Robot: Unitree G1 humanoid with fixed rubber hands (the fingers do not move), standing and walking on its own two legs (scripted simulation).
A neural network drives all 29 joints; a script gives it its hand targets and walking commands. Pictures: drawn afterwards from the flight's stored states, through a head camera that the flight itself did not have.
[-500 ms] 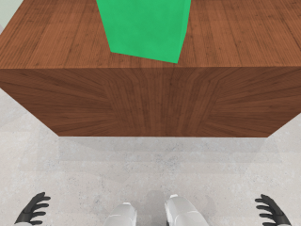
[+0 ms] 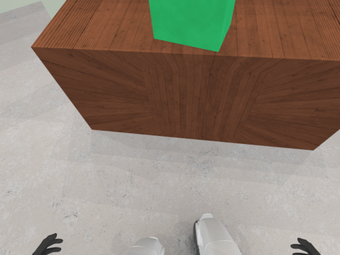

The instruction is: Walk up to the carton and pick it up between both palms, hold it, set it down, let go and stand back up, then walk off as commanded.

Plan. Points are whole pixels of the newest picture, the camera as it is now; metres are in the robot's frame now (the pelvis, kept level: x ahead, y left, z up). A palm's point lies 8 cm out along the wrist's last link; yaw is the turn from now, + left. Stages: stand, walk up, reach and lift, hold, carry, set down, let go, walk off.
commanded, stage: walk off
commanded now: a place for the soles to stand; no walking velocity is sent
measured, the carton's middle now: (193, 1) +0.94 -0.03 +0.05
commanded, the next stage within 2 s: stand in 0.72 s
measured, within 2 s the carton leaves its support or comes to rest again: neither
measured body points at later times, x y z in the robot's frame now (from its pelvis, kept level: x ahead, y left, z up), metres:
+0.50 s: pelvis -0.17 +0.01 +0.00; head -0.12 -0.03 +0.44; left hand -0.04 +0.35 -0.07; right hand -0.07 -0.32 -0.14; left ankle -0.17 +0.16 -0.70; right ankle -0.05 -0.11 -0.70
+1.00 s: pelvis -0.23 +0.04 +0.01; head -0.26 +0.04 +0.46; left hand -0.12 +0.36 -0.08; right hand -0.15 -0.28 -0.09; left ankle -0.17 +0.16 -0.70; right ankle -0.18 -0.07 -0.70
